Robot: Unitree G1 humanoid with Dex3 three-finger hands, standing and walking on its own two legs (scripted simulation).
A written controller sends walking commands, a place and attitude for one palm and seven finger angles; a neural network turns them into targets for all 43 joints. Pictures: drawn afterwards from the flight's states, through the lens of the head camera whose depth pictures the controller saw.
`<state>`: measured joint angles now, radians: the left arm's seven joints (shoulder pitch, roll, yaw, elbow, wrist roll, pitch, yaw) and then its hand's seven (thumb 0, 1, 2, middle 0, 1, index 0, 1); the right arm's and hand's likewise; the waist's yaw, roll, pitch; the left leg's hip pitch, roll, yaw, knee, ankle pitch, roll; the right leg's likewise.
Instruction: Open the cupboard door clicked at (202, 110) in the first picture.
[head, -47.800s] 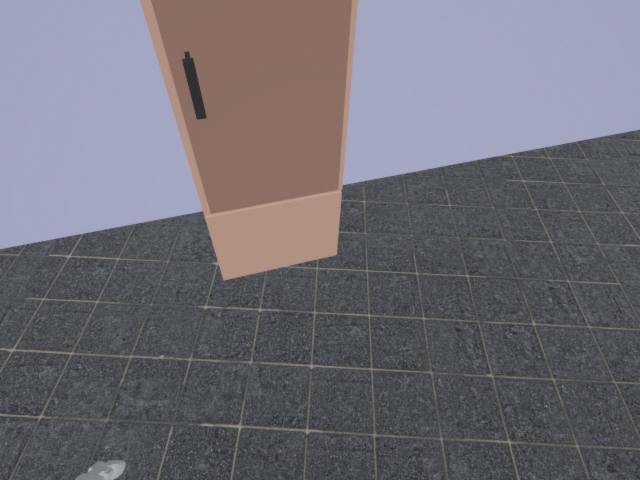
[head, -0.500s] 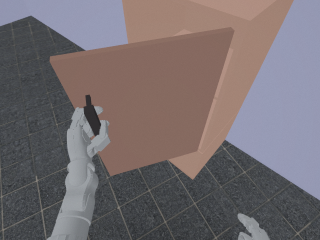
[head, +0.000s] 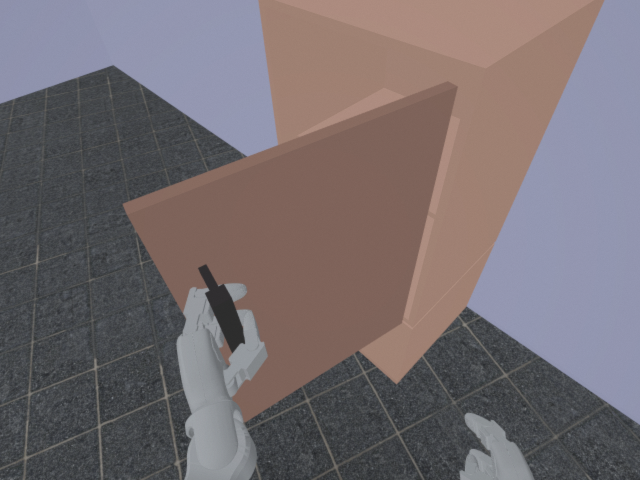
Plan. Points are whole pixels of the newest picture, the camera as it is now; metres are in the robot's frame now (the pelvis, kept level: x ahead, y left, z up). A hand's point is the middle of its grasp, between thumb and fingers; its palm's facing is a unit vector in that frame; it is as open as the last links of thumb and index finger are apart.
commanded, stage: open thumb and fingers to let go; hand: left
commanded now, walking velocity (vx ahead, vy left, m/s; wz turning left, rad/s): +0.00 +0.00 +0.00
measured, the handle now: (224, 313) +0.30 +0.14 +0.07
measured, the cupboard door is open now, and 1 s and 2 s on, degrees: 78 80 82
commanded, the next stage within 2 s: slide the hand sideways off the handle in 0.90 s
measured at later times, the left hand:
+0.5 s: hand (255, 350) +0.25 +0.09 +0.07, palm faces +0.38 -0.92 -0.01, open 10.6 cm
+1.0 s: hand (255, 351) +0.25 +0.09 +0.07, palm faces +0.33 -0.94 -0.02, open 14.7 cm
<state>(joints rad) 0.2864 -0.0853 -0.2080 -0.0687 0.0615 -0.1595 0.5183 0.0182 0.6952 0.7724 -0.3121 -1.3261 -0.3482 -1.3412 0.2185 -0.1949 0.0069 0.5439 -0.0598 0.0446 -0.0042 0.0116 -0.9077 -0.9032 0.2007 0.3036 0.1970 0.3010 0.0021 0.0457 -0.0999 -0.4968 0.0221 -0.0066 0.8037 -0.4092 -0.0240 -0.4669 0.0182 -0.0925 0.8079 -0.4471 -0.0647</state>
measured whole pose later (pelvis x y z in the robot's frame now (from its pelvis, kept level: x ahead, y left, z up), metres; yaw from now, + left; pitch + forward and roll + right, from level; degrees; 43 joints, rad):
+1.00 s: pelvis -0.01 +0.01 -0.01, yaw +0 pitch +6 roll +0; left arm 0.25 -0.06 -0.28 -0.08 0.07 -0.12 0.52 -0.01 -0.50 0.30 -0.38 -0.65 -0.37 -0.69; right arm 0.20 -0.18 0.02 0.53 -0.06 0.02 0.00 0.01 -0.91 -0.90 0.20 0.30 0.20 0.30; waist 0.01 0.05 -0.09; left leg -0.54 0.01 -0.01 0.87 -0.42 -0.01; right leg -0.50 0.01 -0.09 0.86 -0.45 -0.05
